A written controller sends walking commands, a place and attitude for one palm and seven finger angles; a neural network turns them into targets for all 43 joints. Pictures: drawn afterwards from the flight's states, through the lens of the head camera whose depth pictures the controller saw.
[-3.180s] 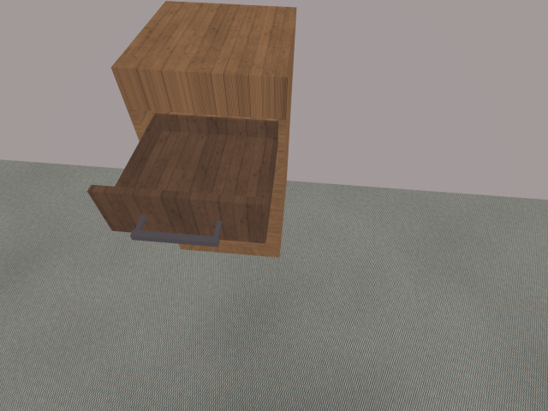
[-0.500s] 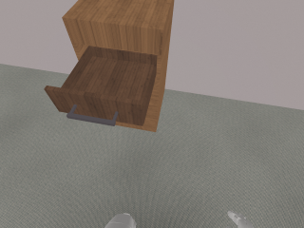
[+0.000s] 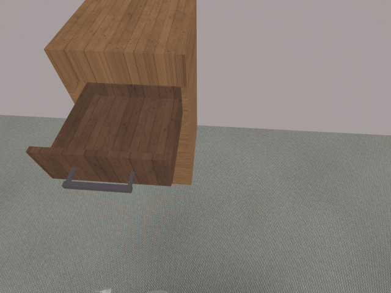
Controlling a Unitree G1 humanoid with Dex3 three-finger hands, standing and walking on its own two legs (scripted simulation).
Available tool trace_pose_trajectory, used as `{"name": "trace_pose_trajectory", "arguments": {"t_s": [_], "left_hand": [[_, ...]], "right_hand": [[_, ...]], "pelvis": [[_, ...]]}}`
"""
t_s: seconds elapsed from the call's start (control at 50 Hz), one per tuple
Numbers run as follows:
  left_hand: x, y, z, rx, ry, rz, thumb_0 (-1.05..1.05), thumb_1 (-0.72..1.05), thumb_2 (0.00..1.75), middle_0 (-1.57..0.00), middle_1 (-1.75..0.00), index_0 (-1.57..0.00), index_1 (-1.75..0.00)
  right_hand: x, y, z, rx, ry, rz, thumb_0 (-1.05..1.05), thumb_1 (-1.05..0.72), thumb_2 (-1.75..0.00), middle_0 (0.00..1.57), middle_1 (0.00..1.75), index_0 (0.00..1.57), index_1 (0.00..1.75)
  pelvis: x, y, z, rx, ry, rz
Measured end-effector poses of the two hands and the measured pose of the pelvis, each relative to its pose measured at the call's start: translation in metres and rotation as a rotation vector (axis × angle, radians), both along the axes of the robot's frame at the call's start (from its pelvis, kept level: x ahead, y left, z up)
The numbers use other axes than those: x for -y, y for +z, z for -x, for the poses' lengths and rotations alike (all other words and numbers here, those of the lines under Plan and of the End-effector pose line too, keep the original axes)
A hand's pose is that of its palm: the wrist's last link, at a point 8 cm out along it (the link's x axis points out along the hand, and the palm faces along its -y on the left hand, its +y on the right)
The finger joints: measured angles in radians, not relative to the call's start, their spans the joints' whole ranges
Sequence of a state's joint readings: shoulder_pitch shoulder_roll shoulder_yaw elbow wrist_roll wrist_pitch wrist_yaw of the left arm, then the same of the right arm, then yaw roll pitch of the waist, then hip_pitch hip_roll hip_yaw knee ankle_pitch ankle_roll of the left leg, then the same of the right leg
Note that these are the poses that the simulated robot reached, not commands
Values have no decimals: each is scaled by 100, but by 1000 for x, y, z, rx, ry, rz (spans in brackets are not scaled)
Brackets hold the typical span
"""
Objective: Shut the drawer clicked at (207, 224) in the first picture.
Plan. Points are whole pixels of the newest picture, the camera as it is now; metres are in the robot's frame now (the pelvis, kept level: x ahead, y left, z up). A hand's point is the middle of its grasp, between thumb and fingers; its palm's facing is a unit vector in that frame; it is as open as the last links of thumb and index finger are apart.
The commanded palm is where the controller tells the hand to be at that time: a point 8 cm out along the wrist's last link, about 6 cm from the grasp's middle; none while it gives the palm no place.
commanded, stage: take the last steps up to it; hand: left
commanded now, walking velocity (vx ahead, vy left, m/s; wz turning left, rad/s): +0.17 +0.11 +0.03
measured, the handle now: (99, 180) +0.42 +0.29 -0.13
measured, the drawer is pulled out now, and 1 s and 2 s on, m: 0.30 0.30 0.30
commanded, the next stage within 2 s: come to a stop and stand still in 0.08 s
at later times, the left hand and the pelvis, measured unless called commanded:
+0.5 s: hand out of the picture +0.13 +0.20 -0.17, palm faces +0.05 -0.97 -0.22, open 7.4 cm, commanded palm none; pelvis +0.09 +0.01 +0.00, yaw +1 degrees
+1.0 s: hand out of the picture +0.14 +0.21 -0.17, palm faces +0.02 -0.97 -0.23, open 7.4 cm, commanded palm none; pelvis +0.08 +0.03 +0.00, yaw -1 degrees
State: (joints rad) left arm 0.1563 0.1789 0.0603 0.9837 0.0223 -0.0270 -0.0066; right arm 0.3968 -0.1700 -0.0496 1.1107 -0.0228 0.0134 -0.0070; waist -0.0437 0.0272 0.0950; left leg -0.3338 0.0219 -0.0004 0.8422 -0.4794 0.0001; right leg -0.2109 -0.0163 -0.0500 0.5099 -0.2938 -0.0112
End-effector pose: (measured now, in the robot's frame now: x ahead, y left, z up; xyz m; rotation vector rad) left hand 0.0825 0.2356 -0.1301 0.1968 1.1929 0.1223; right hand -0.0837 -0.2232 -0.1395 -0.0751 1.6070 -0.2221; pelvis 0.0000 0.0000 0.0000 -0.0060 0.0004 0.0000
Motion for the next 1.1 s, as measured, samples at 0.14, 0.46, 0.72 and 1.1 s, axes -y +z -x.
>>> {"name": "trace_pose_trajectory", "arguments": {"t_s": [0.14, 0.46, 0.72, 1.1], "left_hand": [[-9, -10, 13, -113, 76, 27, 0, 92, 90, -21, -30, -20, -30], [-12, -11, -35, -140, 92, 1, 0, 91, 90, -20, -30, -20, -30], [-8, -5, -71, -57, 67, -21, 0, 91, 90, -20, -30, -20, -30], [-29, -4, -39, -7, 27, -1, 0, 90, 90, -20, -30, -20, -30]], "right_hand": [[0, 8, -90, 136, 48, 36, 0, -91, -90, 20, 29, 20, 30], [-9, -8, -221, 293, 104, 23, 0, -93, -90, 20, 30, 20, 30], [8, -5, -220, 282, 106, 47, 0, -91, -90, 20, 30, 20, 30], [-27, 2, -189, 360, 124, 30, 0, -93, -90, 20, 30, 20, 30]], "pelvis": [[-11, 5, -39, 8, 6, -12], [-13, -2, -90, 13, 14, -23], [-4, 0, -86, 15, 4, -11], [-34, 0, -72, 29, -11, 1]]}}
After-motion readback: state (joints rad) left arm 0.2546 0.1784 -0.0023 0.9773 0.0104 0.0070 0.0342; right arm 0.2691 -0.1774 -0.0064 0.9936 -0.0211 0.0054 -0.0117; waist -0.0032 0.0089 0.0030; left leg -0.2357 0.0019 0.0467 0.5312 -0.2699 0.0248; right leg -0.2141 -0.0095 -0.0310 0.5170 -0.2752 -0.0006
